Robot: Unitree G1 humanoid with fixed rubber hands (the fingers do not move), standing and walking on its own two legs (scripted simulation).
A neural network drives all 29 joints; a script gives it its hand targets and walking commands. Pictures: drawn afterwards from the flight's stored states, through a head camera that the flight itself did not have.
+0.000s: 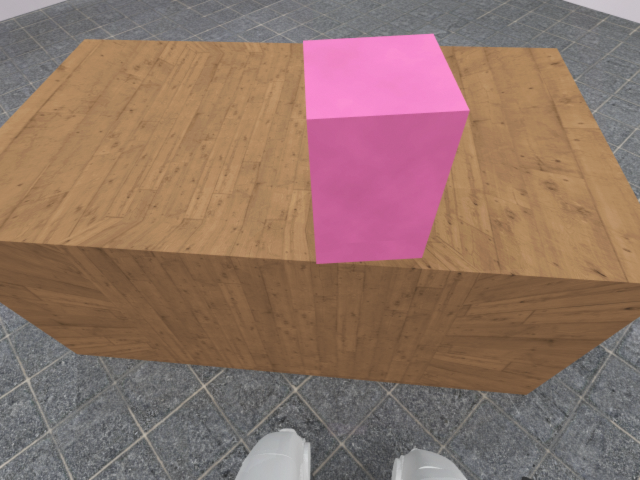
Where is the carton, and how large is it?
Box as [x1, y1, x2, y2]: [303, 34, 469, 263]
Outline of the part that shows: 433,34 303,41 306,118 316,263 421,257 469,110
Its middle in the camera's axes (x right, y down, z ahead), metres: +0.08 -0.13 +0.61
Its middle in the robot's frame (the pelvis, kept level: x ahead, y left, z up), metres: +0.55 -0.03 +0.05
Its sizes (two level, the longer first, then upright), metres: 0.186 0.184 0.297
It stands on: a pedestal, 0.64 m high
